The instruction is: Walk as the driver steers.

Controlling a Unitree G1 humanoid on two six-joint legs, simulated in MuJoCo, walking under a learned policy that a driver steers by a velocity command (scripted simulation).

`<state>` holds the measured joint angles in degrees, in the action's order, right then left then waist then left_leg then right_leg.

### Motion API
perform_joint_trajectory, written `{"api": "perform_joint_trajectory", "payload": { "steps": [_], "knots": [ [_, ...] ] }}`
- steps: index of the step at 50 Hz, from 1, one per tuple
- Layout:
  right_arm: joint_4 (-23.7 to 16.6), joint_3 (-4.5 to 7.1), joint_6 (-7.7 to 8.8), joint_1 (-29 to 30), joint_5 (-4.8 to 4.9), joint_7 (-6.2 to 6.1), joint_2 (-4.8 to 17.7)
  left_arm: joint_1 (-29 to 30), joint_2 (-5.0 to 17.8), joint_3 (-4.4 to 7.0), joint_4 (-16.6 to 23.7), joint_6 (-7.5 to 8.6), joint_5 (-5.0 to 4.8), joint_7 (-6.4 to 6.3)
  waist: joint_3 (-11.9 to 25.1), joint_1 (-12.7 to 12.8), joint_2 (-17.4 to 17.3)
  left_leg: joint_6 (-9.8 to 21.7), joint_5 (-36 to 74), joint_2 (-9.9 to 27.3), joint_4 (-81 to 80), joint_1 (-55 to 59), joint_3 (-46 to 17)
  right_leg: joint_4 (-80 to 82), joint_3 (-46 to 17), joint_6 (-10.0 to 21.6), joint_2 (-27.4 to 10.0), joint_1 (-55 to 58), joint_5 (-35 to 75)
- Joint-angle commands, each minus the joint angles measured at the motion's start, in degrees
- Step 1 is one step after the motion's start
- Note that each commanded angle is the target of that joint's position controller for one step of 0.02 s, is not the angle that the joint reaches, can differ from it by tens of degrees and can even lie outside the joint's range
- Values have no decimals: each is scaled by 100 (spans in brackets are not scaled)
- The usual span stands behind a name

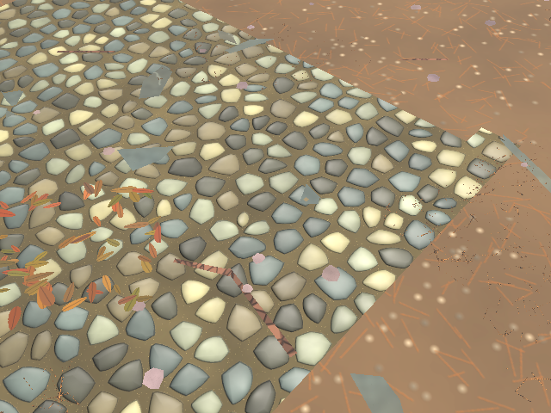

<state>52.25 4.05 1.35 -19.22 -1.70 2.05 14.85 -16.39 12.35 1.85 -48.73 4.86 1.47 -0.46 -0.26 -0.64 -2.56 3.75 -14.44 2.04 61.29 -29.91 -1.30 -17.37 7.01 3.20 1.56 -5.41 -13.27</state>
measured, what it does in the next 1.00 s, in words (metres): walks ahead, turning left: left foot, then right foot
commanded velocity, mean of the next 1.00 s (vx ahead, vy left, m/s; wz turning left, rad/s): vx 0.37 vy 0.00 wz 0.45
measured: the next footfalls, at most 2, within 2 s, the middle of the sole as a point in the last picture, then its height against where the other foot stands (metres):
left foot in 0.30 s outside the picture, level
right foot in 0.80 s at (273, 369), level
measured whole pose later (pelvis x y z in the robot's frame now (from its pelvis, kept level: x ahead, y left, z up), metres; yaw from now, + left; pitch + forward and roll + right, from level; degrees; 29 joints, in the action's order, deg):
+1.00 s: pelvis +0.47 +0.08 -0.01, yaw +29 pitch +0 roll +0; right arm 48.8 3.6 -1.4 -14.9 -1.2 -0.2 16.2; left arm -9.6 12.8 0.6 -45.1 1.7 1.0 -1.1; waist -5.6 -1.3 -2.3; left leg -0.2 -25.4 -4.3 65.3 -24.9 -4.3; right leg -24.6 5.1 4.1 0.7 -18.8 -5.6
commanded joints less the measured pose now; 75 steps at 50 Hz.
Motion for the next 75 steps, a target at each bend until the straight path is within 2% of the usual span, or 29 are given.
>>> {"api": "perform_joint_trajectory", "payload": {
  "steps": [1, 9, 12, 14, 15, 16, 17, 19, 20, 22, 26, 28, 35, 39, 40, 41, 42, 43, 44, 46, 55, 63, 64, 65, 66, 67, 68, 70, 75],
  "knots": [
    [-446, 28, -15, 380, -32, 91, 125, -389, 580, 130, 52, 137, -45, -25, -342, 87, 744, -102, 469, 212, 165, -1275, -40, 863, -730, 436, -1575, 480, 1964],
    [-1102, -154, -10, 1885, -36, 257, 5, -696, 768, 144, -311, 134, -43, -89, -648, 193, 664, 156, 1290, -21, -2330, -439, 815, 741, 366, 323, -1530, 532, 3464],
    [-1009, -75, -27, 1375, -64, 167, 228, -702, 1027, 198, -390, 31, -22, -164, -141, -106, 821, 544, 535, -530, -2489, 386, 1101, -552, 632, 238, -1625, 1117, 5919],
    [-638, 90, 36, 97, -108, 85, 545, -684, 1175, 233, -363, -91, -13, -168, 612, -659, 713, 885, 308, -833, -2992, 2085, 926, -2634, 696, 192, -1602, 620, 5426],
    [-464, 261, 38, -621, -158, -21, 1005, -743, 1056, 202, -230, -94, 10, -126, 1102, -921, 176, 1174, -421, -40, -3282, 3360, -211, -4388, 749, 50, -1383, -499, 3408],
    [-658, 399, -27, -243, -46, -75, 1582, -928, 467, 107, 187, -58, -87, 4, 1658, -377, -1331, 2145, -430, 1681, -3887, 4987, -3608, -6708, 308, -334, -70, -3002, -1699],
    [-706, 393, -110, -421, 73, -113, 1501, -173, 994, 190, 379, 26, -47, 32, 1680, -737, -253, 2194, -221, 1708, -4461, 4895, -4030, -7007, -821, -282, -82, -3710, -1388],
    [-592, 255, -64, 130, 119, -194, 969, 56, 848, 126, 445, 144, -98, 43, 283, -237, 412, 1719, 837, 1373, -4663, 3257, -2608, -5945, -902, -217, -680, -3563, -543],
    [-590, 206, -2, 331, 127, -212, 825, 73, 812, 130, 447, 77, -9, 34, 47, -10, 499, 1517, 1380, 1042, -4700, 2667, -2165, -5502, -960, -265, -824, -3199, -541],
    [-634, 138, 111, 501, 154, -202, 687, -200, 733, 111, 378, -159, 148, 56, 66, 247, 416, 1418, 1996, 697, -4803, 2069, -1669, -5081, -928, -401, -857, -2624, -569],
    [-551, 188, 211, 152, 161, -160, 909, 381, 635, 91, 647, -333, 152, 110, -128, 156, 209, 1298, 1808, 386, -5032, 1762, -1455, -4125, -732, -624, -857, -2918, 95],
    [-508, 191, 202, -117, 161, -157, 902, 920, 667, 94, 828, -342, 130, 112, -250, -47, 105, 1168, 1635, 333, -5073, 1950, -1553, -3549, -732, -684, -832, -3243, 582],
    [-303, 102, 110, -732, 110, -285, 749, 1618, 561, -13, 1034, -245, 4, 103, -3, -419, -169, 528, 4760, 174, -4054, 2829, -1094, -2106, -476, -431, -230, -2747, 1254],
    [-364, 105, 140, -344, 87, -369, 899, 515, 904, 85, 656, -96, 39, 6, 256, 147, -273, 261, 5264, 197, -2929, 2975, -1322, -970, -606, -16, 39, -1250, 1215],
    [-408, 87, 196, -211, 160, -344, 878, -60, 996, 107, 505, 15, 72, -41, 513, 471, -49, 158, 4597, -30, -2115, 2651, -1206, -497, -805, 126, -301, -299, 2389],
    [-609, -10, 253, -522, 241, -337, 500, -622, 1419, 161, 493, 76, 137, -84, 1329, 444, 878, -4, 1616, -465, -597, 1706, -897, -1191, -2042, 545, -1820, 1239, 5483],
    [-433, 4, 168, -1422, 407, -380, 399, -568, 1513, 238, 475, -52, -9, -33, 2191, 160, 1766, -144, -2348, -1296, 810, 741, -540, -1212, -3528, 1609, -2936, 2071, 7146],
    [-263, 67, 54, -1239, 146, -416, 799, -277, 1178, 184, 615, -144, -157, 13, 1844, 90, 763, -135, -1992, -1012, 1184, 556, -768, -889, -3417, 1517, -2662, 1358, 5891],
    [-296, 85, -11, -797, 70, -379, 790, 225, 829, 87, 698, -176, -163, 1, 1128, 17, 471, -201, -1636, -824, 1132, 443, -723, -615, -2786, 1308, -2337, 643, 4699],
    [-392, 77, -170, -380, 20, -286, 671, 634, 607, -3, 724, -243, -108, -68, 387, -101, 613, -344, -1246, -498, 682, 487, -505, -78, -1907, 956, -1808, -342, 3505],
    [-712, 6, -522, 254, 12, -96, 435, 552, 934, 159, 600, -427, 2, -145, 269, -16, 1068, -489, -791, -194, -526, 581, 69, 464, -968, 981, -1671, -945, 527],
    [-959, -37, -424, 272, 76, -26, 407, 555, 1266, 321, 560, -654, -24, -97, 293, -67, 873, -57, -544, -314, -2958, 1946, 523, -304, -506, 545, -1873, -1201, 86],
    [-933, -3, -374, 147, 56, -52, 534, 376, 1197, 335, 494, -681, -1, -73, 174, -108, 435, 59, -245, -210, -3746, 2237, 63, -867, -245, 176, -1720, -1508, -104],
    [-1038, 88, -318, 182, 1, -125, 1015, 114, 813, 267, 562, -722, 25, -12, 49, 17, -1059, 355, -228, 1083, -4853, 2418, -1878, -2413, 393, -329, -1040, -2312, -1334],
    [-1145, 279, -330, 168, -10, -178, 1728, 641, 734, 220, 940, -762, -17, -111, -403, -177, -1495, 1172, 1017, 2050, -4965, 1719, -3166, -3199, -43, -533, -122, -3105, -2258],
    [-1042, 268, -328, 60, -29, -244, 1443, 956, 866, 236, 955, -812, -18, -143, -396, -229, -729, 1292, 1250, 1731, -4778, 1636, -2625, -3938, -649, -525, -328, -2958, -1894],
    [-1061, 183, -322, 380, 34, -278, 1172, 835, 848, 250, 898, -824, -89, -119, -358, 15, -516, 1118, 1256, 1306, -4669, 1579, -2084, -4074, -799, -499, -352, -2866, -1385],
    [-1202, 132, -314, 867, 91, -284, 969, 525, 970, 306, 715, -767, -15, -75, -131, 205, -552, 855, 1771, 756, -4464, 1936, -1550, -4221, -765, -477, -288, -2827, -805],
    [-1154, 163, -259, 408, 136, -250, 956, 646, 852, 280, 820, -790, -42, -56, 247, -1, -336, 982, 2564, 728, -4180, 2721, -1741, -4024, -842, -608, -253, -2960, -832]
  ]
}}
Velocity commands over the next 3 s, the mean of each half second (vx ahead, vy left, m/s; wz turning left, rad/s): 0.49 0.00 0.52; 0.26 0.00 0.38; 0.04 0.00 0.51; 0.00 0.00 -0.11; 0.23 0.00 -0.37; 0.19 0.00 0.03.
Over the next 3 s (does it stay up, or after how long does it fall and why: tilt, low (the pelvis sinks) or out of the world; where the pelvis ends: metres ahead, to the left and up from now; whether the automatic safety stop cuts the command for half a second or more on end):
stays up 0.66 0.18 -0.02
